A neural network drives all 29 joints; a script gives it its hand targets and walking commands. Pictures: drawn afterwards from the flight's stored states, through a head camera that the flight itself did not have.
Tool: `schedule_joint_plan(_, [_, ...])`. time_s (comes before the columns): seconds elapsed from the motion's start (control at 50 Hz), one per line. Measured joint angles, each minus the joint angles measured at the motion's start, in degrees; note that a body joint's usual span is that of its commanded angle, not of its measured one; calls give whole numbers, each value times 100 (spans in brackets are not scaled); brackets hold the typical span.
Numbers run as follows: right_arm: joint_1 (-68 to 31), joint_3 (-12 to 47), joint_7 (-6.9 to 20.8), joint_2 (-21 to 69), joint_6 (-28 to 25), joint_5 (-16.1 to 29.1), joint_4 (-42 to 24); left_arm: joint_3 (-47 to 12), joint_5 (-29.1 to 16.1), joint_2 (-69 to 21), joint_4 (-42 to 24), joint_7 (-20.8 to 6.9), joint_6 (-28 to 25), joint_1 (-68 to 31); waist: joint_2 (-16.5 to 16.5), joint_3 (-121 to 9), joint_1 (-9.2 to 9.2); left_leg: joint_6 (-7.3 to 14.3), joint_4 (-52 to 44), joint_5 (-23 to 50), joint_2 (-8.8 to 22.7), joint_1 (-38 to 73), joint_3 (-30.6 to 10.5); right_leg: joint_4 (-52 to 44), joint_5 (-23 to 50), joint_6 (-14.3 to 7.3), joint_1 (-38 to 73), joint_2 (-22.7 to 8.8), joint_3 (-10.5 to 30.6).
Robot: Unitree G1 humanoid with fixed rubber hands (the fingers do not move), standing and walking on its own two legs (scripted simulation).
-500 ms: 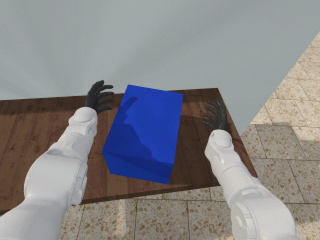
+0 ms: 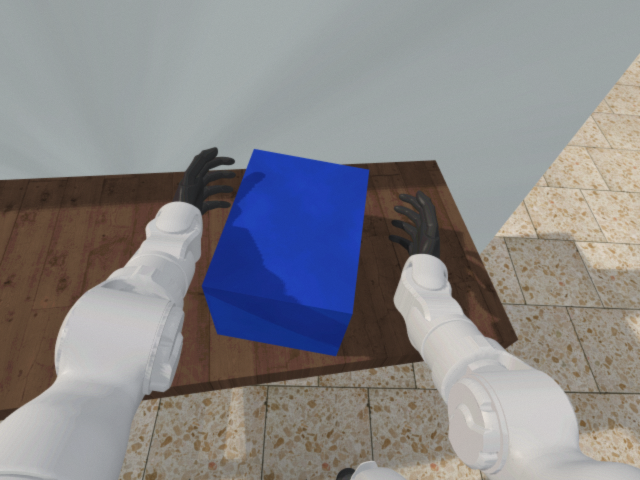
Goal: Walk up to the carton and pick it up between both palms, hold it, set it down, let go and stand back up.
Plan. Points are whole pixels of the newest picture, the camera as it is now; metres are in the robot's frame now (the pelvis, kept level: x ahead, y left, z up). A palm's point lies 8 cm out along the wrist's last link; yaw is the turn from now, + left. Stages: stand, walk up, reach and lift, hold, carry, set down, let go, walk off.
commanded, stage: reach and lift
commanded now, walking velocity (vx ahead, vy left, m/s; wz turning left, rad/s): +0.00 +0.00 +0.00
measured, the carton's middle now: (294, 250) +0.44 +0.00 -0.02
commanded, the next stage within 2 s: none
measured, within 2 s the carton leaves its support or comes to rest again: neither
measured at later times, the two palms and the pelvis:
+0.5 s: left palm (201, 208) +0.48 +0.12 +0.05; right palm (397, 255) +0.39 -0.13 +0.03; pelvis +0.00 +0.01 +0.00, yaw +0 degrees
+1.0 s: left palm (201, 210) +0.48 +0.12 +0.04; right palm (394, 258) +0.39 -0.13 +0.02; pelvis +0.01 +0.01 +0.01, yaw -1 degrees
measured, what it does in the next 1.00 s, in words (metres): stands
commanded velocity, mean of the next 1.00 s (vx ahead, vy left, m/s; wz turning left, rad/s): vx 0.00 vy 0.00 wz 0.00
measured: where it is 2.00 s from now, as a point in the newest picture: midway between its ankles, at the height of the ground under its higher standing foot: outside the picture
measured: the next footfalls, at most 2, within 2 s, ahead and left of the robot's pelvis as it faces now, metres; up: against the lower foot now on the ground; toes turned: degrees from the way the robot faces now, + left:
none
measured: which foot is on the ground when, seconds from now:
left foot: down 0.00-1.00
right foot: down 0.00-1.00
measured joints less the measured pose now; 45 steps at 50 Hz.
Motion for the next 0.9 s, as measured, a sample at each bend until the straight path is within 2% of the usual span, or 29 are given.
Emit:
schedule_joint_plan(0.18, [-115,-354,23,174,-95,-418,20,148,214,-188,1,159,-133,-81,1,-2,21,0,142,-30,0,-245,0,87,-1,0,-219,0,0])
schedule_joint_plan(0.28, [-191,-693,14,358,-257,-757,111,418,564,-259,3,187,-163,-106,1,-3,61,0,145,-42,0,-263,0,88,-10,6,-236,0,0])
schedule_joint_plan(0.48, [-200,-1459,-18,420,-730,-1415,337,1283,1518,-353,-51,212,-212,-111,1,-3,124,0,114,-48,0,-275,-1,29,-11,21,-234,-1,0])
schedule_joint_plan(0.64, [-87,-2472,48,523,-1327,-2295,363,2362,2676,-497,-69,215,-463,-93,1,-3,255,5,-74,44,0,-275,-1,-204,97,27,-207,-1,0])
schedule_joint_plan(0.7, [-6,-2711,117,541,-1546,-2519,321,2683,2983,-554,-68,200,-594,-79,1,-3,308,7,-170,92,0,-275,-1,-329,155,29,-191,-1,0])
schedule_joint_plan(0.76, [60,-2833,177,541,-1680,-2661,263,2857,3133,-593,-68,173,-676,-77,1,-3,346,7,-271,148,0,-275,0,-473,228,29,-168,-1,0])
schedule_joint_plan(0.9, [116,-2899,210,542,-1785,-2731,201,2934,3173,-639,-68,165,-824,-59,1,-3,362,9,-447,244,0,-272,0,-760,375,29,-108,-1,0])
